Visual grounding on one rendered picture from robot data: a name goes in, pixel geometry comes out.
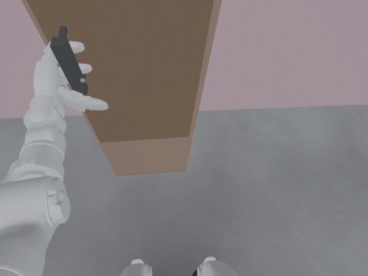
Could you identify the cupboard door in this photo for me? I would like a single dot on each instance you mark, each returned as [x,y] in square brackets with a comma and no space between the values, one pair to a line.
[146,58]

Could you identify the handle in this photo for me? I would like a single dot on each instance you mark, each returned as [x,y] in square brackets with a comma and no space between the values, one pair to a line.
[64,55]

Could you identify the left robot hand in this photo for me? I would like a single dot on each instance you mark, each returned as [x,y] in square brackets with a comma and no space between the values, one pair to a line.
[48,79]

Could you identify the robot left shin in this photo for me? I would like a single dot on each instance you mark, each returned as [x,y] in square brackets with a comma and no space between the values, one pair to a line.
[137,261]

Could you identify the left robot forearm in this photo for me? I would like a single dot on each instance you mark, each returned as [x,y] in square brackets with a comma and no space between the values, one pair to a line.
[43,150]

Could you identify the robot shin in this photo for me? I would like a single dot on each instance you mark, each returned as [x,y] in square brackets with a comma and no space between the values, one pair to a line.
[137,261]
[209,259]

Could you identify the left robot upper arm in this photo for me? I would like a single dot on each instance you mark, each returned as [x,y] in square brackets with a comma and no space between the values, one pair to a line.
[30,211]

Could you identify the robot right shin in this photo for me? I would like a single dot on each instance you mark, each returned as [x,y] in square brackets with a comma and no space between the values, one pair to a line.
[209,259]

